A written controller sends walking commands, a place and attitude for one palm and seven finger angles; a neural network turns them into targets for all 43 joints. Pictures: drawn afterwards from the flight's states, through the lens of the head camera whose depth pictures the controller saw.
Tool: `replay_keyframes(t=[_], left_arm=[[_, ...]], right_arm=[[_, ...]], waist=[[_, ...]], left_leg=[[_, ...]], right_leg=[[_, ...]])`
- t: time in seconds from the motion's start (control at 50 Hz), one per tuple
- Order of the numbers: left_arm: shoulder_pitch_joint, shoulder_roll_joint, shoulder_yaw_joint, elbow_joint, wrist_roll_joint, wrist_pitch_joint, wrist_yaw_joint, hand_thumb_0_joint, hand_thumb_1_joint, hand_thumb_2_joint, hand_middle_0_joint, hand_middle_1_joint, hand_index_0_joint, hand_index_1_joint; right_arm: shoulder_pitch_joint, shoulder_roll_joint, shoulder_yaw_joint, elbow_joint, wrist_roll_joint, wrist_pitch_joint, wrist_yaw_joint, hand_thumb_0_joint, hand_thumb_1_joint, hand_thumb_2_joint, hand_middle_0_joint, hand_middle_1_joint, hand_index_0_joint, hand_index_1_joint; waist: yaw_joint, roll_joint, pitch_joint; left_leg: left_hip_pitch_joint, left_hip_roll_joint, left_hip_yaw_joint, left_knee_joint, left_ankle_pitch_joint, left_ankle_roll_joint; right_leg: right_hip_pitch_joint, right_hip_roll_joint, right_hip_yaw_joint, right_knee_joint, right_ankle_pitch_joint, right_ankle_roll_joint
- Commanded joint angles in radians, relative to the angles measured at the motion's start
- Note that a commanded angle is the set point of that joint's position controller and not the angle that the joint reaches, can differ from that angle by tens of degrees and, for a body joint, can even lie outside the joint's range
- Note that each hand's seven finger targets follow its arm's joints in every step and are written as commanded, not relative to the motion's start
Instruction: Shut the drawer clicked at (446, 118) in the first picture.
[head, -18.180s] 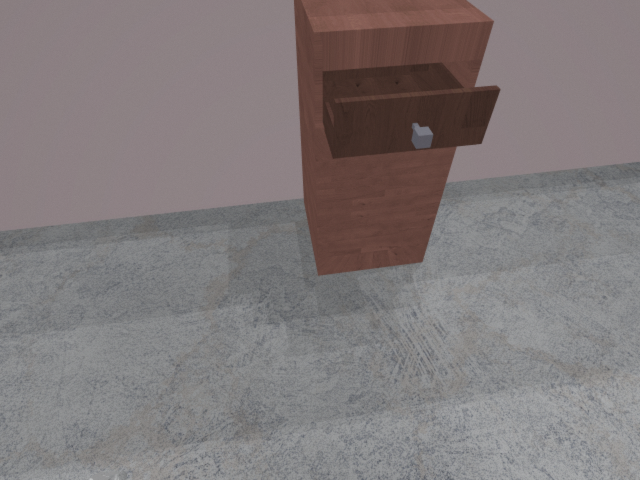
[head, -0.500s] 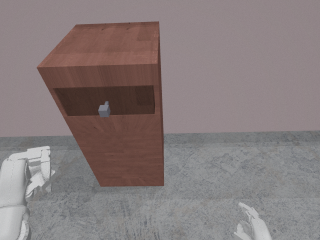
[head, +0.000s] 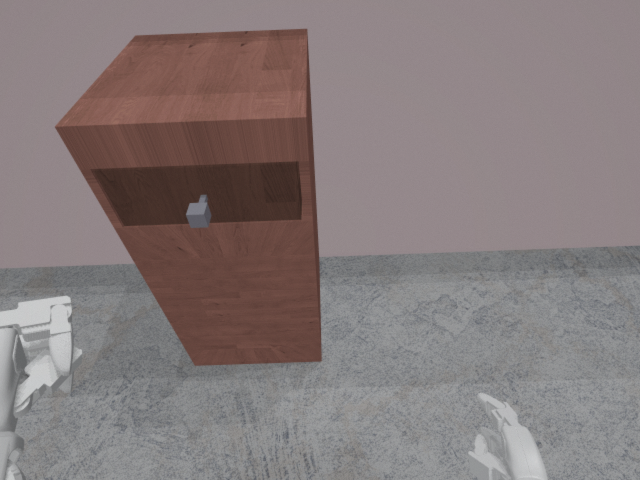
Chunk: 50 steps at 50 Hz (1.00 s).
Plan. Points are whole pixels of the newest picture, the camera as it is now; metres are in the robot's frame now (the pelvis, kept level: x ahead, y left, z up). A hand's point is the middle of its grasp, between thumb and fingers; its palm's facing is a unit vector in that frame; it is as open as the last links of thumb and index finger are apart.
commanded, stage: step back with the hand held close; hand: left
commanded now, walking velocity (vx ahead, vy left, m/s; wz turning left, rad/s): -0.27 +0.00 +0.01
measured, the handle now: (200, 209) +0.59 +0.30 -0.03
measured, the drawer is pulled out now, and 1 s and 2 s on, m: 0.00 0.00 0.00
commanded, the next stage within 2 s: stop stepping back and stand still in 1.22 s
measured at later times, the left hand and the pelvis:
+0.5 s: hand (14, 426) +0.13 +0.27 +0.15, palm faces +0.33 -0.81 -0.48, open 3.2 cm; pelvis -0.06 +0.03 -0.01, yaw +0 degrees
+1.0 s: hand out of the picture +0.07 +0.28 +0.17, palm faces +0.37 -0.81 -0.45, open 3.2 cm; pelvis -0.13 +0.04 -0.01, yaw +1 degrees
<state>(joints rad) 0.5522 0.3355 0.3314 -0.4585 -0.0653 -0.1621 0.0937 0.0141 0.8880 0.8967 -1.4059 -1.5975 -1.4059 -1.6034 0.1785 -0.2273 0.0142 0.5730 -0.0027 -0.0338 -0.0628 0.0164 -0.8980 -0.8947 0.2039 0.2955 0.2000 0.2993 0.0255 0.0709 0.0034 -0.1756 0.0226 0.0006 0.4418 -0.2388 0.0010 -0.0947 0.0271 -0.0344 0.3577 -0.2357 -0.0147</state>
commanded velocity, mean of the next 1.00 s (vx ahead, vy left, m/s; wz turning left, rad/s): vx -0.32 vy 0.00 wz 0.01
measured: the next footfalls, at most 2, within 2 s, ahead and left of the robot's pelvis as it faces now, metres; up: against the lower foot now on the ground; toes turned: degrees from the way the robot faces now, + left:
right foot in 1.10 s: -0.22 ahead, -0.07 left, +0.00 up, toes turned -2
left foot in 1.50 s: -0.15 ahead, +0.15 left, +0.00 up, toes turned -2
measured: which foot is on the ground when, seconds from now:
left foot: down 0.00-1.00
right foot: down 0.00-0.84, up 0.86-1.00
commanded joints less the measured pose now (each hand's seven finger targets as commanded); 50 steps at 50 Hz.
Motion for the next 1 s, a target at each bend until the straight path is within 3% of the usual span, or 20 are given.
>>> replay_keyframes(t=[0.0,0.08,0.14,0.26,0.34,0.44,0.5,0.52,0.58,0.66,0.7,0.72,0.74,0.78,0.8,0.82,0.84,0.88,0.92,0.98], left_arm=[[0.034,0.168,0.119,-0.206,-0.001,-0.073,0.017,0.0,0.9,0.9,-1.4,-1.6,-1.4,-1.6],[0.072,0.192,0.144,-0.241,-0.006,-0.075,0.03,0.0,0.9,0.9,-1.4,-1.6,-1.4,-1.6],[0.101,0.204,0.16,-0.268,-0.009,-0.076,0.039,0.0,0.9,0.9,-1.4,-1.6,-1.4,-1.6],[0.113,0.201,0.156,-0.29,-0.002,-0.08,0.05,0.0,0.9,0.9,-1.4,-1.6,-1.4,-1.6],[0.11,0.192,0.153,-0.296,0.006,-0.089,0.053,0.0,0.9,0.9,-1.4,-1.6,-1.4,-1.6],[0.085,0.183,0.159,-0.301,0.025,-0.114,0.059,0.0,0.9,0.9,-1.4,-1.6,-1.4,-1.6],[0.062,0.201,0.183,-0.327,0.035,-0.131,0.063,0.0,0.9,0.9,-1.4,-1.6,-1.4,-1.6],[0.06,0.181,0.167,-0.326,0.037,-0.135,0.063,0.0,0.9,0.9,-1.4,-1.6,-1.4,-1.6],[0.036,0.177,0.161,-0.325,0.042,-0.143,0.066,0.0,0.9,0.9,-1.4,-1.6,-1.4,-1.6],[0.003,0.187,0.142,-0.344,0.034,-0.153,0.081,0.0,0.9,0.9,-1.4,-1.6,-1.4,-1.6],[-0.007,0.207,0.154,-0.331,0.028,-0.152,0.095,0.0,0.9,0.9,-1.4,-1.6,-1.4,-1.6],[0.0,0.192,0.141,-0.326,0.027,-0.153,0.097,0.0,0.9,0.9,-1.4,-1.6,-1.4,-1.6],[-0.002,0.2,0.145,-0.336,0.027,-0.155,0.098,0.0,0.9,0.9,-1.4,-1.6,-1.4,-1.6],[0.022,0.213,0.167,-0.341,0.025,-0.161,0.099,0.0,0.9,0.9,-1.4,-1.6,-1.4,-1.6],[0.034,0.219,0.182,-0.356,0.028,-0.163,0.096,0.0,0.9,0.9,-1.4,-1.6,-1.4,-1.6],[0.047,0.207,0.195,-0.369,0.042,-0.169,0.09,0.0,0.9,0.9,-1.4,-1.6,-1.4,-1.6],[0.04,0.22,0.208,-0.381,0.051,-0.173,0.082,0.0,0.9,0.9,-1.4,-1.6,-1.4,-1.6],[0.068,0.214,0.21,-0.366,0.049,-0.18,0.075,0.0,0.9,0.9,-1.4,-1.6,-1.4,-1.6],[0.121,0.195,0.189,-0.349,0.024,-0.176,0.077,0.0,0.9,0.9,-1.4,-1.6,-1.4,-1.6],[0.132,0.186,0.145,-0.36,-0.003,-0.166,0.066,0.0,0.9,0.9,-1.4,-1.6,-1.4,-1.6]], right_arm=[[-0.106,-0.107,-0.058,-0.174,0.002,-0.007,-0.01,0.0,-0.9,-0.9,0.2,0.3,0.2,0.3],[-0.1,-0.104,-0.067,-0.198,0.011,0.019,-0.014,0.0,-0.9,-0.9,0.2,0.3,0.2,0.3],[-0.102,-0.105,-0.069,-0.207,0.014,0.027,-0.019,0.0,-0.9,-0.9,0.2,0.3,0.2,0.3],[-0.09,-0.113,-0.074,-0.211,0.015,0.019,-0.022,0.0,-0.9,-0.9,0.2,0.3,0.2,0.3],[-0.088,-0.117,-0.07,-0.213,0.014,0.002,-0.023,0.0,-0.9,-0.9,0.2,0.3,0.2,0.3],[-0.083,-0.123,-0.067,-0.215,0.012,-0.031,-0.027,0.0,-0.9,-0.9,0.2,0.3,0.2,0.3],[-0.078,-0.128,-0.071,-0.21,0.006,-0.057,-0.033,0.0,-0.9,-0.9,0.2,0.3,0.2,0.3],[-0.066,-0.123,-0.067,-0.207,0.006,-0.063,-0.032,0.0,-0.9,-0.9,0.2,0.3,0.2,0.3],[-0.055,-0.124,-0.07,-0.197,0.0,-0.081,-0.03,0.0,-0.9,-0.9,0.2,0.3,0.2,0.3],[-0.038,-0.115,-0.067,-0.163,-0.003,-0.087,-0.028,0.0,-0.9,-0.9,0.2,0.3,0.2,0.3],[-0.033,-0.114,-0.07,-0.14,-0.006,-0.077,-0.027,0.0,-0.9,-0.9,0.2,0.3,0.2,0.3],[-0.034,-0.103,-0.066,-0.136,-0.002,-0.071,-0.026,0.0,-0.9,-0.9,0.2,0.3,0.2,0.3],[-0.04,-0.108,-0.068,-0.137,0.001,-0.067,-0.026,0.0,-0.9,-0.9,0.2,0.3,0.2,0.3],[-0.055,-0.114,-0.064,-0.147,0.002,-0.063,-0.03,0.0,-0.9,-0.9,0.2,0.3,0.2,0.3],[-0.076,-0.127,-0.066,-0.159,0.001,-0.072,-0.035,0.0,-0.9,-0.9,0.2,0.3,0.2,0.3],[-0.088,-0.14,-0.065,-0.17,-0.001,-0.085,-0.034,0.0,-0.9,-0.9,0.2,0.3,0.2,0.3],[-0.078,-0.125,-0.074,-0.172,-0.008,-0.093,-0.032,0.0,-0.9,-0.9,0.2,0.3,0.2,0.3],[-0.063,-0.116,-0.088,-0.157,-0.016,-0.112,-0.017,0.0,-0.9,-0.9,0.2,0.3,0.2,0.3],[-0.061,-0.094,-0.076,-0.137,-0.023,-0.128,-0.008,0.0,-0.9,-0.9,0.2,0.3,0.2,0.3],[-0.046,-0.088,-0.061,-0.082,-0.031,-0.133,0.011,0.0,-0.9,-0.9,0.2,0.3,0.2,0.3]], waist=[[-0.014,-0.019,-0.107],[-0.015,-0.05,-0.166],[-0.015,-0.032,-0.195],[-0.02,-0.005,-0.171],[-0.023,0.004,-0.138],[-0.027,0.022,-0.072],[-0.026,0.029,-0.084],[-0.028,0.021,-0.082],[-0.031,-0.009,-0.063],[-0.044,-0.098,-0.055],[-0.051,-0.137,-0.063],[-0.054,-0.145,-0.07],[-0.054,-0.118,-0.067],[-0.05,-0.02,-0.055],[-0.045,0.095,-0.054],[-0.034,0.228,-0.081],[-0.027,0.234,-0.11],[-0.025,0.125,-0.124],[-0.023,0.083,-0.133],[-0.028,0.167,-0.16]], left_leg=[[0.054,0.012,-0.006,-0.028,0.333,0.032],[0.036,0.023,-0.021,-0.03,0.407,0.03],[0.016,0.031,-0.025,-0.023,0.439,0.03],[-0.075,0.05,-0.046,-0.049,0.347,0.036],[-0.195,0.063,-0.068,-0.081,0.15,0.049],[-0.431,0.09,-0.12,-0.147,-0.252,0.079],[-0.497,0.101,-0.135,-0.144,-0.344,0.091],[-0.51,0.098,-0.139,-0.135,-0.354,0.09],[-0.484,0.076,-0.12,-0.073,-0.372,0.078],[-0.229,-0.007,-0.055,0.149,-0.226,0.024],[-0.127,-0.033,-0.032,0.226,-0.161,0.002],[-0.115,-0.03,-0.042,0.216,-0.145,0.005],[-0.116,-0.023,-0.052,0.183,-0.145,0.007],[-0.23,0.037,-0.136,0.014,-0.233,0.033],[-0.375,0.111,-0.234,-0.147,-0.352,0.063],[-0.598,0.223,-0.377,-0.335,-0.543,0.116],[-0.633,0.28,-0.446,-0.379,-0.559,0.152],[-0.497,0.276,-0.397,-0.307,-0.423,0.165],[-0.338,0.23,-0.333,-0.262,-0.271,0.149],[-0.174,0.181,-0.26,-0.284,-0.182,0.072]], right_leg=[[-0.061,-0.074,0.043,-0.035,0.357,0.02],[-0.034,-0.062,0.023,0.01,0.381,0.03],[-0.022,-0.06,0.022,0.044,0.399,0.032],[-0.032,-0.042,0.02,0.089,0.314,0.037],[-0.014,-0.038,0.034,0.117,0.22,0.036],[0.041,-0.023,0.058,0.174,0.074,0.034],[0.06,-0.013,0.073,0.202,0.034,0.035],[0.059,-0.019,0.076,0.207,0.014,0.031],[-0.032,-0.04,0.112,0.15,-0.099,0.019],[-0.338,-0.138,0.198,-0.036,-0.237,-0.034],[-0.445,-0.177,0.199,-0.085,-0.242,-0.055],[-0.441,-0.179,0.172,-0.067,-0.211,-0.053],[-0.442,-0.162,0.151,-0.045,-0.199,-0.043],[-0.351,-0.081,0.085,0.049,-0.215,-0.003],[-0.212,-0.01,0.052,0.186,-0.188,0.022],[0.015,0.071,0.017,0.446,-0.113,0.043],[0.049,0.089,0.045,0.626,-0.125,0.041],[-0.069,0.085,0.076,0.689,-0.205,0.03],[-0.148,0.063,0.057,0.535,-0.268,0.017],[-0.145,0.066,0.006,0.211,-0.321,-0.009]])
